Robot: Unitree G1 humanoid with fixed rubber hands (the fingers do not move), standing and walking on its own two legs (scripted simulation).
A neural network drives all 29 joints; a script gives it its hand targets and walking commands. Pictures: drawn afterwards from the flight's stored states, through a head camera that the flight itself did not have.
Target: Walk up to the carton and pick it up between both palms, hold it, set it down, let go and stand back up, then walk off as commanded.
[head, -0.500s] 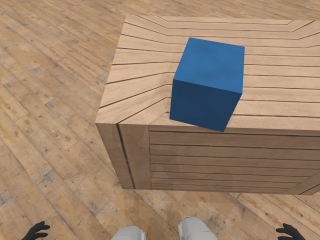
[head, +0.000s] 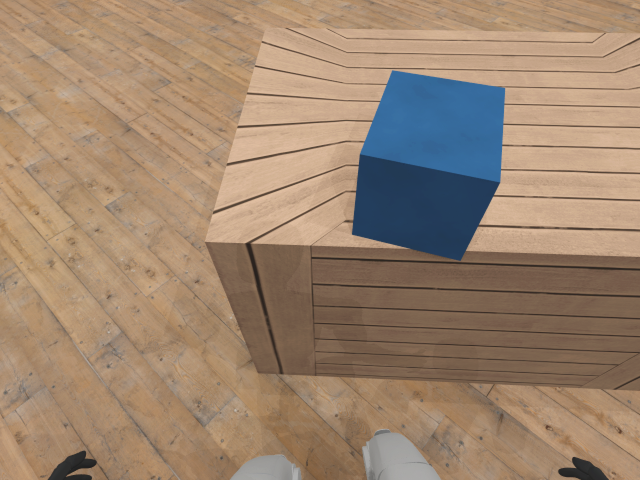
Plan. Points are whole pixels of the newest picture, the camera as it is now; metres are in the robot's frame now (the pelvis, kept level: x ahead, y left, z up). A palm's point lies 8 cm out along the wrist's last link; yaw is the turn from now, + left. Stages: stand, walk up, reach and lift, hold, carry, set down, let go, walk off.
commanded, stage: walk up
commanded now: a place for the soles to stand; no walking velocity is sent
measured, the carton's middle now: (425, 163) +0.57 -0.16 +0.03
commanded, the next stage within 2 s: none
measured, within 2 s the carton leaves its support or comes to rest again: neither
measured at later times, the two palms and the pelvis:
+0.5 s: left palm out of the picture +0.09 +0.35 -0.08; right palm out of the picture +0.09 -0.32 -0.09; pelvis -0.01 +0.01 -0.01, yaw +0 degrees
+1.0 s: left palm out of the picture +0.09 +0.33 -0.06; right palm out of the picture +0.12 -0.33 -0.09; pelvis +0.01 +0.00 +0.00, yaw +0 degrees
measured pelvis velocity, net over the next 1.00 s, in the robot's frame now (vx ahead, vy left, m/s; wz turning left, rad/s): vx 0.01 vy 0.00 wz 0.00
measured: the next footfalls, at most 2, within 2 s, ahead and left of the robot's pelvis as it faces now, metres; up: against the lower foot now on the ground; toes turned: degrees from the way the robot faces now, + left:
right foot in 0.20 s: +0.13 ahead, -0.15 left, +0.00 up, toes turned +6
right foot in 0.80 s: +0.14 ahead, -0.13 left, +0.00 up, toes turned +6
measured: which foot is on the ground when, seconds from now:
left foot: down 0.00-0.82, up 0.84-1.00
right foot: up 0.00-0.18, down 0.20-0.46, up 0.48-0.78, down 0.80-1.00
